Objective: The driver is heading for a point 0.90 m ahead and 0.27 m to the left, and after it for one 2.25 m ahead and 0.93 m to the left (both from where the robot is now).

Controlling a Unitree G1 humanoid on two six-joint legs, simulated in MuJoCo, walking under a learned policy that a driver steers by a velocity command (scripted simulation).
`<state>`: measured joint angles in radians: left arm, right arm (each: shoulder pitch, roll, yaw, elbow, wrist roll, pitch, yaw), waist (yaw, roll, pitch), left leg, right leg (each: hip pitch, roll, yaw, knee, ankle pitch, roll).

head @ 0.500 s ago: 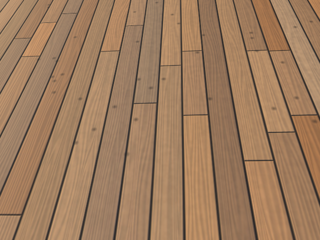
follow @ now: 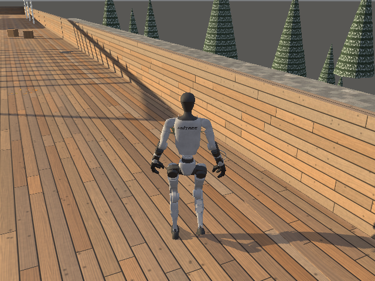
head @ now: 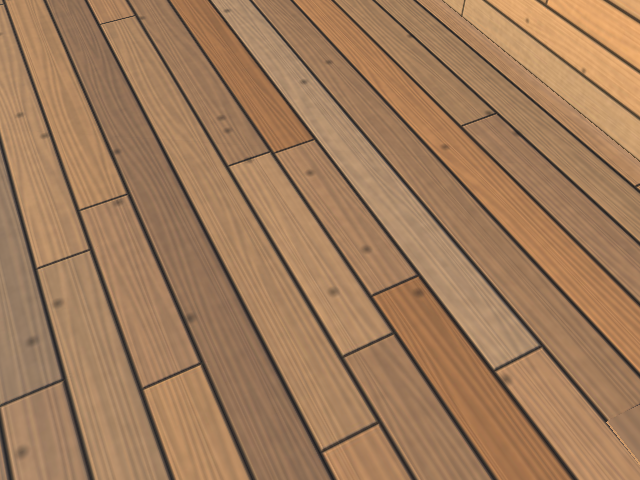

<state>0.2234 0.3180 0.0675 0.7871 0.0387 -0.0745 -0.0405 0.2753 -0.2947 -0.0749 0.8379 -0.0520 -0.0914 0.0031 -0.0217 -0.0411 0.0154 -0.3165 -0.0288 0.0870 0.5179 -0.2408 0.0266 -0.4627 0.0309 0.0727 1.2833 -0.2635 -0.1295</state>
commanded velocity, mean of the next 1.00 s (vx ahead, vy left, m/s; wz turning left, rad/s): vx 0.82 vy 0.00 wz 0.50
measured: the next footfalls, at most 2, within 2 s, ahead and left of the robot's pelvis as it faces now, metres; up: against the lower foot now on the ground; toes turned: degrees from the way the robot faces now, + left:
right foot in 0.30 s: +0.47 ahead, -0.13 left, +0.00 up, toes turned -3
left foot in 0.74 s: +0.88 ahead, +0.07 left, +0.00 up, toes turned +23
